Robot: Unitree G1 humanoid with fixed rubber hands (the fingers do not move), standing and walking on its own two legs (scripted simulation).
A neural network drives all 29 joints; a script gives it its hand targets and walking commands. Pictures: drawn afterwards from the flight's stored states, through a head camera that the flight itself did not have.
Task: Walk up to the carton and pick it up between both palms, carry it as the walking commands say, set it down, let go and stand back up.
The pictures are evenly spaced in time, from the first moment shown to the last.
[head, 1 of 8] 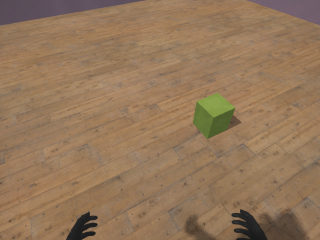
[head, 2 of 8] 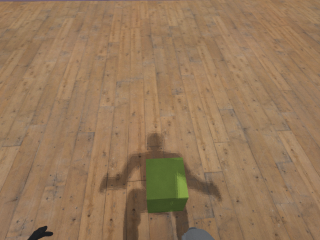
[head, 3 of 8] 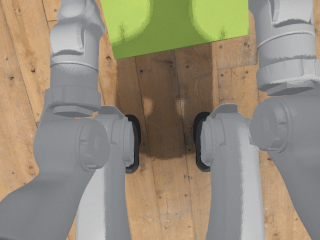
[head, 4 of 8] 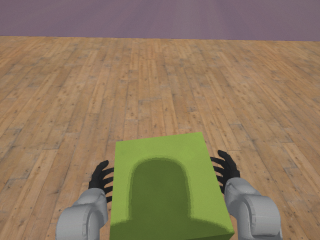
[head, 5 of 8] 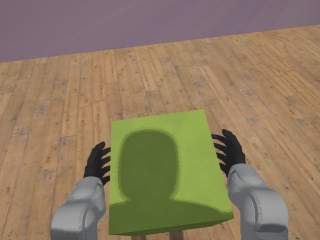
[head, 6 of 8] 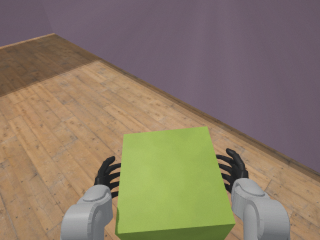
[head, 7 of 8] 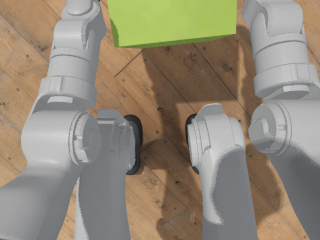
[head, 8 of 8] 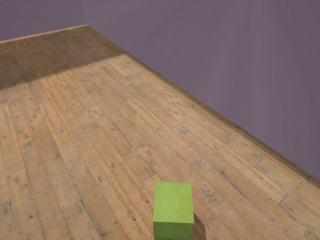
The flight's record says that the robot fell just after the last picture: no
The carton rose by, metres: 0.69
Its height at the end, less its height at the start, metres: +0.00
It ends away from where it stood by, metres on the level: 2.36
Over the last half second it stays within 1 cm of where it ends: yes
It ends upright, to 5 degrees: yes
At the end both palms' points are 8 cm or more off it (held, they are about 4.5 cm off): yes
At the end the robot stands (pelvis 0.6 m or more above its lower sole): yes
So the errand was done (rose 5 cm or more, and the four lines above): yes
